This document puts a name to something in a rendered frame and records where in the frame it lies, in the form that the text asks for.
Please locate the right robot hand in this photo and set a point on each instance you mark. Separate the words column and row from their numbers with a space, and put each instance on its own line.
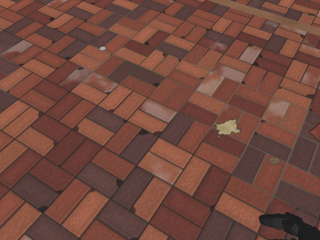
column 291, row 224

